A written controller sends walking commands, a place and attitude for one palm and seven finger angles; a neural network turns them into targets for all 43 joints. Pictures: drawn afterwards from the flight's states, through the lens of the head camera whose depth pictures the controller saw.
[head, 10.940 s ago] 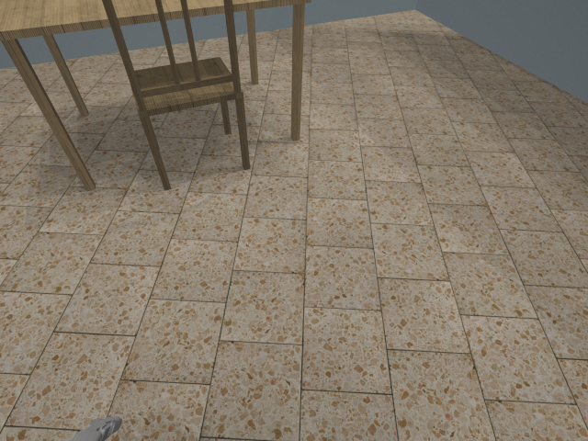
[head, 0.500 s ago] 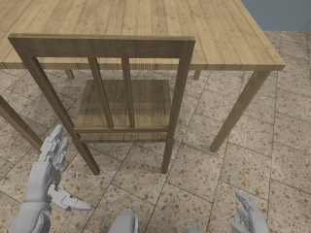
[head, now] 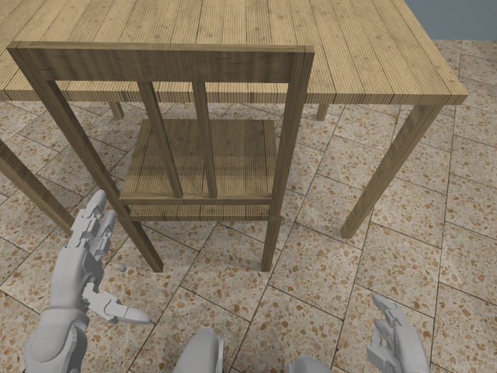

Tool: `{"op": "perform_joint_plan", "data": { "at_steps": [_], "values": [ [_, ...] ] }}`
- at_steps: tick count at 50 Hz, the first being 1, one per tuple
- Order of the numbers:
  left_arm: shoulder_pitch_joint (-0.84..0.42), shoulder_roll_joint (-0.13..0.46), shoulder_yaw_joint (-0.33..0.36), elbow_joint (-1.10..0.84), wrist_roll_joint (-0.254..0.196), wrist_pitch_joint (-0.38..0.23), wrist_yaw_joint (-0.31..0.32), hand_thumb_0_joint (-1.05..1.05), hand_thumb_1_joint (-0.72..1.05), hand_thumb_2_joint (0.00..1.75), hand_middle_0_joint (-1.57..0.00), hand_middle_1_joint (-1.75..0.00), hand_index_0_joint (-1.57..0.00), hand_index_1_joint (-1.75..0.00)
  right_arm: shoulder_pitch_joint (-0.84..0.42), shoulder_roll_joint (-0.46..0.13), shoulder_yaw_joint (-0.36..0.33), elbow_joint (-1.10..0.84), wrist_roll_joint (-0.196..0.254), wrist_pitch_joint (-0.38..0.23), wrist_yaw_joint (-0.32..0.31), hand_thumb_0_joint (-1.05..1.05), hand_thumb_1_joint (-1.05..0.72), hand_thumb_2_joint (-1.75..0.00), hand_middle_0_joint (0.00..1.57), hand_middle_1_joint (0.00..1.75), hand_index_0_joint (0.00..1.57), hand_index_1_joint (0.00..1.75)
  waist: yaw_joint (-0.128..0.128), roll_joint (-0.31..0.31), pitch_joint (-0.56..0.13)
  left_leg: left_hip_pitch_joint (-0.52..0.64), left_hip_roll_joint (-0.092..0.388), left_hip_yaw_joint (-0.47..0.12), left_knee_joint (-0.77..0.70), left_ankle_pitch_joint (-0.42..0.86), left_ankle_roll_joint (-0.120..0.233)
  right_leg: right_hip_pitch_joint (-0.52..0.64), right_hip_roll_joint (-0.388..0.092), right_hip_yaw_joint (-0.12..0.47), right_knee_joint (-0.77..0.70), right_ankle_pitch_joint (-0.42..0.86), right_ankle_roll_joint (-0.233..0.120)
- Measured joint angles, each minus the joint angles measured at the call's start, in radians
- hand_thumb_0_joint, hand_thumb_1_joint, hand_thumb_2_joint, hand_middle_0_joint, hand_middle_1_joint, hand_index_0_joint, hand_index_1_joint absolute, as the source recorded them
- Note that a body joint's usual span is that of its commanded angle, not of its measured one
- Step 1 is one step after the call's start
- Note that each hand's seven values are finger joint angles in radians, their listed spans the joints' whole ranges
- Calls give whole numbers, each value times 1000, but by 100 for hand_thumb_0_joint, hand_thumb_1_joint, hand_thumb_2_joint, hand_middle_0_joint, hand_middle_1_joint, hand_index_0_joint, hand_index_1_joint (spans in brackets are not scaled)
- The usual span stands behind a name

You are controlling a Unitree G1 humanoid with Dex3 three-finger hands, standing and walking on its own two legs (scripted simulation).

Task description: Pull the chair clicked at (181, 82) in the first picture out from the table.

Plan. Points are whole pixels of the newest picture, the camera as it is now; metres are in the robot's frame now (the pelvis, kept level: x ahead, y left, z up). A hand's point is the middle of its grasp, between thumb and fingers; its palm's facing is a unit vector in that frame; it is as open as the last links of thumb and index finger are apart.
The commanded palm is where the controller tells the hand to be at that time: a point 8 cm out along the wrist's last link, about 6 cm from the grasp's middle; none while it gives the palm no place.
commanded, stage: aim the fingers beside a spindle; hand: left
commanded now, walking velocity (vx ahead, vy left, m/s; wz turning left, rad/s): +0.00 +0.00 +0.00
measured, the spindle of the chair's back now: (165, 150) +0.51 +0.20 +0.01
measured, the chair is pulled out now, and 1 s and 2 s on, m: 0.00 0.00 0.00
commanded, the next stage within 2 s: none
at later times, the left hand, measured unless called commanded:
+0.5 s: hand (139, 245) +0.30 +0.19 +0.03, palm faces +0.05 -1.00 -0.04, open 16.9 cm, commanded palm +0.28 +0.24 +0.03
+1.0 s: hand (161, 222) +0.36 +0.18 +0.00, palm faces +0.06 -1.00 -0.04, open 16.9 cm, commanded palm +0.34 +0.22 +0.01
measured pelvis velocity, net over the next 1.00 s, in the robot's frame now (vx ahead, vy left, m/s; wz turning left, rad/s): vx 0.00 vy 0.01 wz -0.03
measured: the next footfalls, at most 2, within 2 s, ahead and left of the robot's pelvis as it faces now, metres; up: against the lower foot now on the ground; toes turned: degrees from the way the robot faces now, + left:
none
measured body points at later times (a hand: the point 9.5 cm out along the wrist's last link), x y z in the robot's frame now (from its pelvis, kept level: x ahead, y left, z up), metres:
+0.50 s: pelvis +0.00 +0.00 -0.01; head +0.08 +0.01 +0.43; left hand +0.29 +0.25 +0.03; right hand +0.17 -0.25 -0.10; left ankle +0.07 +0.12 -0.65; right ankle -0.01 -0.12 -0.65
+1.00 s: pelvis +0.00 +0.01 -0.02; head +0.10 +0.01 +0.41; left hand +0.35 +0.23 +0.00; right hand +0.13 -0.25 -0.13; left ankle +0.07 +0.12 -0.65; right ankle -0.01 -0.12 -0.65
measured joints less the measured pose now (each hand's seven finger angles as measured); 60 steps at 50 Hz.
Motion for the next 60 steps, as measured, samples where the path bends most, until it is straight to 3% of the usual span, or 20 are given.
{"op": "perform_joint_plan", "data": {
  "at_steps": [15, 22, 34, 44, 55, 60],
  "values": [
    [-94, -1, 15, 66, 16, 18, 30, -2, -50, 30, -6, -8, -6, -8, 17, -1, -10, 2, -8, 34, 15, 1, -90, -90, 20, 30, 21, 30, -16, -6, -13, -38, 6, 19, 19, -16, 2, -50, 2, 21, 28, -14, 2],
    [-99, -9, 4, 62, 19, -19, 31, -2, -50, 30, -6, -8, -6, -8, 19, -4, -17, 12, -12, 42, 18, 1, -90, -90, 20, 30, 21, 30, -13, -7, -18, -59, 5, 20, 36, -23, 4, -69, 1, 22, 43, -20, 5],
    [-263, -17, -22, 168, 63, 0, 78, -2, -50, 30, -6, -8, -6, -8, -6, 1, -11, 11, -17, 64, 16, 1, -90, -90, 20, 30, 21, 30, -22, -6, -13, -125, 4, 16, 81, -26, 7, -133, -1, 20, 91, -27, 7],
    [-349, -12, -5, 263, 83, -1, 116, -2, -50, 30, -6, -8, -6, -8, 13, 5, -5, 10, -21, 108, 33, 1, -90, -90, 20, 30, 21, 30, -31, -7, -27, -150, 8, 25, 89, -28, 8, -165, 2, 31, 105, -28, 8],
    [-423, -18, -12, 310, 101, -47, 136, -2, -50, 30, -6, -8, -6, -8, 21, -5, -17, 35, -29, 127, 37, 1, -90, -90, 20, 30, 21, 30, -35, -7, -25, -193, 10, 23, 120, -37, 8, -208, 4, 30, 136, -39, 7],
    [-470, -11, 2, 376, 108, -39, 136, -2, -50, 30, -6, -8, -6, -8, 19, -3, -16, 32, -29, 144, 44, 1, -90, -90, 20, 30, 21, 30, -44, -9, -33, -212, 13, 27, 130, -41, 7, -230, 5, 34, 151, -44, 6]
  ]
}}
